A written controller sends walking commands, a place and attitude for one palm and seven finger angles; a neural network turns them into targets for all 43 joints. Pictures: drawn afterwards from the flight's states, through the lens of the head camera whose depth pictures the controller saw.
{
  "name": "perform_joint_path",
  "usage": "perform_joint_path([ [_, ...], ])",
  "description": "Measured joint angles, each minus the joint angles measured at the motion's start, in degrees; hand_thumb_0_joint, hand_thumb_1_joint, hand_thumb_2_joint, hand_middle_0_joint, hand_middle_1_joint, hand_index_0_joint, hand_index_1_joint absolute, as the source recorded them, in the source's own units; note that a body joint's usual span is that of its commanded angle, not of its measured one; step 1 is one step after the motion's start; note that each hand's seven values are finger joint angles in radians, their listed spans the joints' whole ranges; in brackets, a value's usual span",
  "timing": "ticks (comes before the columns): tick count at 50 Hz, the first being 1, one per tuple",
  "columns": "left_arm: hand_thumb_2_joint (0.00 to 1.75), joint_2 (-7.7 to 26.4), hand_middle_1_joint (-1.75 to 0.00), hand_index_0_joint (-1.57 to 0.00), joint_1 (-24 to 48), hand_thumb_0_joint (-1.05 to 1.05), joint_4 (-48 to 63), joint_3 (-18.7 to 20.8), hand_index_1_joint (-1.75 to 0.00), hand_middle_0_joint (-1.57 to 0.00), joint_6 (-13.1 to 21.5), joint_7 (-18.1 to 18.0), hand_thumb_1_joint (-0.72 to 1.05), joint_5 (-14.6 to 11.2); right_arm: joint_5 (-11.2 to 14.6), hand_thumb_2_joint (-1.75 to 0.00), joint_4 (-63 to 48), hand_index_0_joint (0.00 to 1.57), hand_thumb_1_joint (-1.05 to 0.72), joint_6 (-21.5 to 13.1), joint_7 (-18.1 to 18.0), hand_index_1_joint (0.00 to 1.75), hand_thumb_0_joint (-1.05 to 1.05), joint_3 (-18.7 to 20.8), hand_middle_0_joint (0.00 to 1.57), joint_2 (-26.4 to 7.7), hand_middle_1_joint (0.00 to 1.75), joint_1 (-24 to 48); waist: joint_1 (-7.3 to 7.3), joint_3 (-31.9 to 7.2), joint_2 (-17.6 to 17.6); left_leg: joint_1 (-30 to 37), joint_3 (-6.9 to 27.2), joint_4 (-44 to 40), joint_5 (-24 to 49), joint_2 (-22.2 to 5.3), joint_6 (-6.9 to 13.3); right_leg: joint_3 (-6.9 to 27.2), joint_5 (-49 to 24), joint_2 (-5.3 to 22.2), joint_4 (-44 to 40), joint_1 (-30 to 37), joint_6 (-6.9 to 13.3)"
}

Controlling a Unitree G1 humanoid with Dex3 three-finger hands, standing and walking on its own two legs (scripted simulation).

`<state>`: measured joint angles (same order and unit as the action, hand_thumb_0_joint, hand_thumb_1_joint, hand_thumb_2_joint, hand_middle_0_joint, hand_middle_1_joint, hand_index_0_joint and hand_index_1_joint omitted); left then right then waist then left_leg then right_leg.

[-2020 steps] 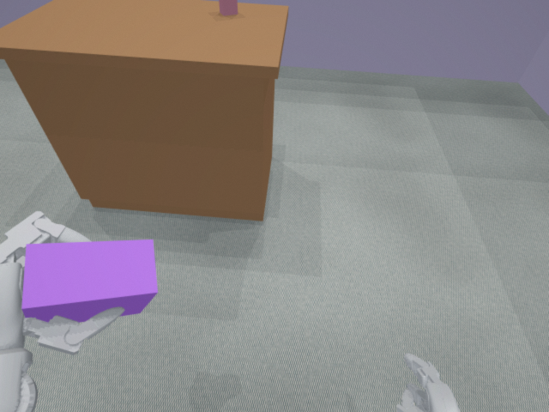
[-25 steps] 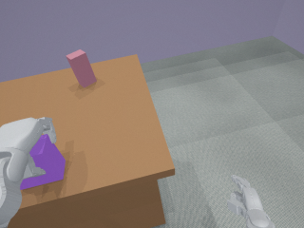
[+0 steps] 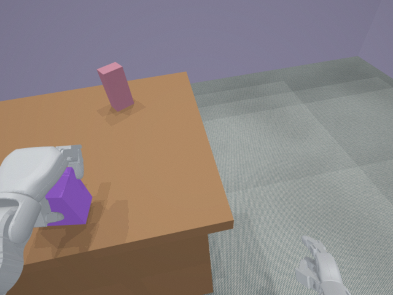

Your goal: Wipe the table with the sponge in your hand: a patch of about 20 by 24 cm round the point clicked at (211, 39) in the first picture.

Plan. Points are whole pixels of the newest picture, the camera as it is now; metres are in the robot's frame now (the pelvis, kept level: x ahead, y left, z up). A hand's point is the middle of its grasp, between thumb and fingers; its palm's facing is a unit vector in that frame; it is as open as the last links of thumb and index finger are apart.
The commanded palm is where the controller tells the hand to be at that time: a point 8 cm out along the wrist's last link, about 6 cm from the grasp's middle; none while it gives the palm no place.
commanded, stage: lower the sponge onto the table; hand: left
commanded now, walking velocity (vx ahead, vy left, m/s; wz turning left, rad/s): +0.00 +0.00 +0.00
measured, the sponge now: (54, 202) +0.21 +0.32 +0.10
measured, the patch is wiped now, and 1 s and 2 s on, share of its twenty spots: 0.05 0.10 0.25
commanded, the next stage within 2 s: wipe forward along the first lane in 0.62 s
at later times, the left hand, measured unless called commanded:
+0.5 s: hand (44, 188) +0.22 +0.33 +0.14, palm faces +0.05 -0.04 -1.00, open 9.9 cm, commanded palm +0.19 +0.31 +0.20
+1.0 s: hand (52, 184) +0.23 +0.32 +0.13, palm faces +0.00 -0.01 -1.00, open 9.9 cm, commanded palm +0.22 +0.32 +0.18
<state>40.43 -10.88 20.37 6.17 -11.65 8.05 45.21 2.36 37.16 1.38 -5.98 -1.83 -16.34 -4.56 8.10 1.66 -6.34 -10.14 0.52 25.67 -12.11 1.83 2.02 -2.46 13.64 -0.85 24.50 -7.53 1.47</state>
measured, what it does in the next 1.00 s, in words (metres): stands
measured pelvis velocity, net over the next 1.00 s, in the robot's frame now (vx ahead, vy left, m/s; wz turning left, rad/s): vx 0.00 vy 0.00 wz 0.01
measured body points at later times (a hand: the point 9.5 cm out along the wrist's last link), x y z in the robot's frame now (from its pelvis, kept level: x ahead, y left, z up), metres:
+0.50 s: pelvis +0.00 +0.01 +0.00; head +0.00 -0.03 +0.45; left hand +0.21 +0.32 +0.19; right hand +0.24 -0.20 -0.09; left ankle +0.02 +0.10 -0.74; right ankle +0.00 -0.10 -0.74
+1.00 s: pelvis +0.00 +0.00 +0.00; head +0.00 -0.04 +0.45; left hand +0.23 +0.32 +0.19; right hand +0.23 -0.21 -0.10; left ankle +0.02 +0.10 -0.74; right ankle +0.00 -0.10 -0.74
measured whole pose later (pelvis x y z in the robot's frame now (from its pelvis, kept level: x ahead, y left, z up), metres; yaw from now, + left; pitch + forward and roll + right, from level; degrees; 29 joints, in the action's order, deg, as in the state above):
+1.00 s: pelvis +0.00 +0.00 +0.00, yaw +1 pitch -2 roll +0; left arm 37.3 -5.2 8.4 5.6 -13.8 6.5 47.0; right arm 3.1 38.2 3.9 -4.4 -2.1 -16.4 -4.0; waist 7.2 1.0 -6.8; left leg -11.7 1.1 25.3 -11.7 1.9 1.8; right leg -2.9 13.4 -0.9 24.0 -8.8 1.6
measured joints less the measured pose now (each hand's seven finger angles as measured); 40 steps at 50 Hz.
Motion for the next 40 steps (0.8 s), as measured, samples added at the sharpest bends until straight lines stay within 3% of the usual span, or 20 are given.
perform_joint_path([
  [3,1.04,0.3,-1.42,-0.78,2.6,0.01,-2.3,1.0,-1.41,-0.79,0.5,-2.5,-0.53,-0.8,0.5,-0.9,0.7,0.2,-0.9,0.6,0.7,0.3,0.01,-0.1,0.2,1.0,0.3,0.6,0.17,-0.3,0.2,0.5,-0.2,-0.2,-0.1,-0.2,-0.2,0.2,-0.4,-0.2,-0.7,0.6,0.0],
  [6,1.05,-0.7,-1.42,-0.79,5.4,0.01,-6.8,2.1,-1.41,-0.79,-3.2,-3.7,-0.53,-1.6,1.0,-0.9,1.0,0.21,-0.9,1.5,1.5,0.3,0.01,-0.6,0.2,1.4,0.3,1.8,-0.24,-0.5,0.1,0.3,-0.6,-0.7,0.3,-0.2,-0.2,0.6,-0.7,-0.2,-0.9,0.2,-0.1],
  [9,1.05,-2.0,-1.42,-0.79,5.8,0.01,-9.4,2.0,-1.41,-0.79,-7.5,-2.6,-0.53,-1.2,1.0,-0.9,0.4,0.21,-0.9,2.0,2.2,0.3,0.01,-1.0,0.2,1.2,0.3,2.5,-0.96,-0.5,-0.1,-0.2,-0.8,-1.1,0.8,0.0,0.0,0.8,-1.0,0.0,-0.8,-0.7,-0.2],
  [12,1.05,-3.1,-1.42,-0.78,3.6,0.01,-8.2,0.1,-1.41,-0.79,-9.3,-0.3,-0.53,-0.4,0.8,-0.9,-0.3,0.21,-0.9,2.1,2.4,0.3,0.01,-1.1,0.2,0.6,0.3,2.6,-1.37,-0.4,-0.4,-0.6,-0.9,-1.2,0.9,0.2,0.3,0.9,-1.0,0.3,-0.7,-1.2,-0.4],
  [15,1.05,-3.4,-1.42,-0.78,1.1,0.01,-4.5,-0.5,-1.42,-0.79,-6.9,0.1,-0.52,1.0,0.2,-0.9,-0.6,0.21,-0.9,1.7,2.2,0.3,0.01,-0.8,0.2,0.3,0.3,2.0,-1.25,-0.3,-0.4,-0.6,-0.8,-0.9,0.6,0.4,0.6,0.8,-0.7,0.5,-0.5,-1.0,-0.6],
  [20,1.05,-1.4,-1.42,-0.78,-1.6,0.01,-0.7,0.5,-1.41,-0.79,-2.0,-1.3,-0.53,0.2,0.1,-0.9,-0.3,0.21,-0.9,1.9,2.2,0.3,0.01,-0.5,0.2,0.8,0.3,1.0,-0.54,-0.7,0.2,0.0,-0.7,-0.5,-0.1,0.3,0.6,0.8,-0.3,0.4,-0.6,-0.1,-0.6],
  [25,1.05,-2.2,-1.42,-0.78,-1.2,0.01,-3.8,1.6,-1.41,-0.79,-3.9,-2.9,-0.53,-0.7,0.4,-0.9,0.0,0.21,-0.9,2.5,2.7,0.3,0.01,-0.4,0.2,1.0,0.3,1.2,-0.36,-0.4,0.4,-0.2,-0.8,-0.4,-0.1,0.1,0.4,0.9,-0.5,0.2,-0.8,-0.2,-0.6],
  [28,1.05,-3.6,-1.42,-0.78,-1.3,0.01,-3.9,1.5,-1.41,-0.79,-5.1,-3.3,-0.53,0.1,0.4,-0.9,-0.1,0.21,-0.9,2.2,2.7,0.3,0.01,-0.3,0.2,0.8,0.3,1.1,-0.36,-0.3,0.2,-0.4,-0.7,-0.4,-0.1,0.2,0.5,0.8,-0.5,0.2,-0.8,-0.4,-0.6],
  [33,1.05,-3.9,-1.42,-0.77,-2.5,0.01,-2.3,0.9,-1.41,-0.79,-4.6,-3.4,-0.53,1.4,0.1,-0.9,0.1,0.21,-0.9,1.9,2.6,0.3,0.01,-0.2,0.2,0.7,0.3,0.9,-0.52,-0.7,-0.1,-0.4,-0.6,-0.3,-0.2,0.3,0.6,0.7,-0.3,0.3,-0.7,-0.3,-0.6],
  [40,1.06,-3.4,-1.42,-0.78,-2.2,0.01,-3.8,0.8,-1.41,-0.79,-4.0,-2.8,-0.53,0.4,0.3,-0.9,0.0,0.21,-0.9,2.3,2.5,0.3,0.01,-0.3,0.2,0.8,0.3,0.8,-0.86,-1.1,0.0,-0.4,-0.5,-0.3,-0.3,0.3,0.4,0.6,0.0,0.2,-0.5,-0.5,-0.5],
])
